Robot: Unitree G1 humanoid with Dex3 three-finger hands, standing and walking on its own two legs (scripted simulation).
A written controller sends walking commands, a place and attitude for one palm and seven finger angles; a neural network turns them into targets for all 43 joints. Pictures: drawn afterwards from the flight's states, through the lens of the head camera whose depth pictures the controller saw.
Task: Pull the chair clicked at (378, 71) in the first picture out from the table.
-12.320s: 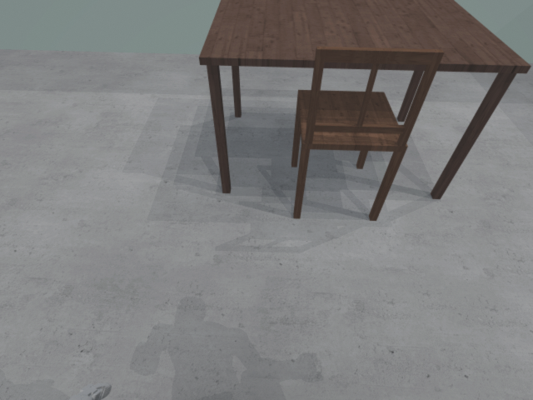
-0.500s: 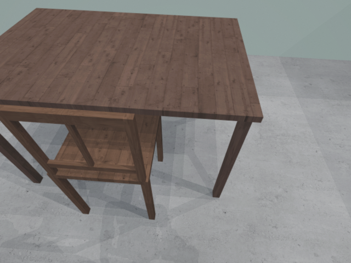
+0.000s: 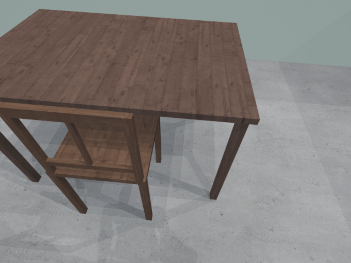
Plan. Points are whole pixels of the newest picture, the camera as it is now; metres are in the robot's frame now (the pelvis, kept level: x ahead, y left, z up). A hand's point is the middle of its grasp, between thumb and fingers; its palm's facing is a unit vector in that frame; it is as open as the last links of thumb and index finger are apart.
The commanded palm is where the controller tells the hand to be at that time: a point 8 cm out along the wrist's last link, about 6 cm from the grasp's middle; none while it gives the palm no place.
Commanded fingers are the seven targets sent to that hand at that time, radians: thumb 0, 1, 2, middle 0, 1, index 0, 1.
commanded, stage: look again from close up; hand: left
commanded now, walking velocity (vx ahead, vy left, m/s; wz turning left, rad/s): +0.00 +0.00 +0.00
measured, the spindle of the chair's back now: (80, 144) +0.47 +0.35 -0.10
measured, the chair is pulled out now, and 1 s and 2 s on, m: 0.00 0.00 0.00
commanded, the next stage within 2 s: raise the hand toward the chair's back in 0.24 s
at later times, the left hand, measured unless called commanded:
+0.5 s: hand (90, 253) +0.15 +0.20 -0.06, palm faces +0.24 -0.95 -0.19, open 7.5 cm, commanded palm +0.09 +0.23 -0.07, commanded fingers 0.00 0.69 0.81 -0.18 -0.27 -0.18 -0.27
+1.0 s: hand out of the picture +0.12 +0.16 -0.05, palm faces -0.10 -0.99 -0.08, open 11.4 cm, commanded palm +0.10 +0.23 -0.06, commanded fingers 0.00 0.11 0.56 -0.12 -0.18 -0.12 -0.18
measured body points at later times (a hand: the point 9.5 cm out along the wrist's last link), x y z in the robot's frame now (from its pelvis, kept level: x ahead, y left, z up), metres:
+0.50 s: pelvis -0.02 +0.00 -0.01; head -0.01 -0.01 +0.44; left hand +0.13 +0.25 -0.04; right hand +0.06 -0.25 -0.14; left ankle -0.03 +0.09 -0.74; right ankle -0.04 -0.11 -0.74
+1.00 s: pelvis -0.09 -0.03 -0.11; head -0.03 -0.02 +0.33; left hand +0.12 +0.21 -0.04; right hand +0.14 -0.24 -0.18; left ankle -0.03 +0.09 -0.74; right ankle -0.04 -0.11 -0.74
